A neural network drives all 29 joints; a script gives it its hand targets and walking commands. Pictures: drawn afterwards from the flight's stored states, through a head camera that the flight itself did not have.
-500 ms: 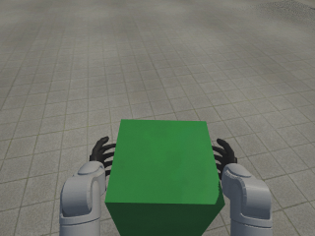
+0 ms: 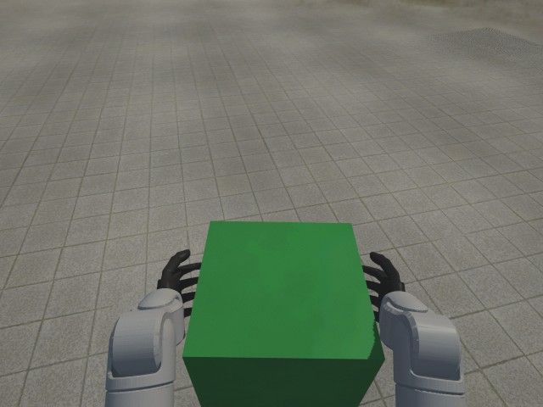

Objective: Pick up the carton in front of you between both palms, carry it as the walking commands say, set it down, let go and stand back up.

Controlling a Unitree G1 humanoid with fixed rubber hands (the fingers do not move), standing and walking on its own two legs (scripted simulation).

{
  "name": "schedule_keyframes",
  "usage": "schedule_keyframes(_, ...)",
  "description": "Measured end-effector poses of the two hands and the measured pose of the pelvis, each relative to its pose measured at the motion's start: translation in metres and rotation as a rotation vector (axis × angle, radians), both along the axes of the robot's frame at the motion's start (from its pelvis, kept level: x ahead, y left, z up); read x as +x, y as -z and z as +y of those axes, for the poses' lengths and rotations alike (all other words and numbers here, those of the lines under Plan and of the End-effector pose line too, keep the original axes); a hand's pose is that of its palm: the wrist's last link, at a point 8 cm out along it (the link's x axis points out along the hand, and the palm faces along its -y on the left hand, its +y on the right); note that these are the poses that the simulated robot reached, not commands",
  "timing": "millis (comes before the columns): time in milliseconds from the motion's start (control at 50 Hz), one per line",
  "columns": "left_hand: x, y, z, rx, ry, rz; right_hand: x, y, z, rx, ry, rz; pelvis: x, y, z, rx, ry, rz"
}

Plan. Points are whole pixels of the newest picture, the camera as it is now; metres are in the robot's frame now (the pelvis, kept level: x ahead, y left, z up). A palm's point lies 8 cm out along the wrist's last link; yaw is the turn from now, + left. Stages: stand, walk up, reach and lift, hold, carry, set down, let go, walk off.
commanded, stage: carry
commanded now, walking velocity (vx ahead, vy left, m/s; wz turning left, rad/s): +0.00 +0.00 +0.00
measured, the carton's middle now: (279, 327) +0.27 +0.00 +0.01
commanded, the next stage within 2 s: none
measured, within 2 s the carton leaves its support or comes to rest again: neither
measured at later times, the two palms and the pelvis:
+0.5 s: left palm (175, 327) +0.25 +0.15 +0.04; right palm (389, 331) +0.24 -0.15 +0.04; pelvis -0.04 +0.00 +0.00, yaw +0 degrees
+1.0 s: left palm (177, 311) +0.27 +0.15 +0.04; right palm (383, 313) +0.27 -0.15 +0.05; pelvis -0.01 +0.00 +0.01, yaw +0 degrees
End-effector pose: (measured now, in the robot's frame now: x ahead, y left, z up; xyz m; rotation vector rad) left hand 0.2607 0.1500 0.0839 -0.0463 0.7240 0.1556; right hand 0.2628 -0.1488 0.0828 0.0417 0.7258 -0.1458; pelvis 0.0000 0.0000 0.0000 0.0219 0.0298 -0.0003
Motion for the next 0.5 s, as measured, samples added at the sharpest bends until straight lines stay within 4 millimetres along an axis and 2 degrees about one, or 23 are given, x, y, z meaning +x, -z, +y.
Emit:
schedule_keyframes(260,-0.018,0.017,-0.003,0.025,0.027,-0.004,-0.02,0.016,-0.003,-0.03,-0.01,-0.004,-0.024,-0.002,-0.001,-0.011,0.003,-0.013)
schedule_keyframes(500,-0.015,0.04,-0.003,0.058,0.054,-0.018,-0.018,0.038,-0.004,-0.067,-0.037,-0.018,-0.038,-0.002,-0.001,-0.017,0.005,-0.014)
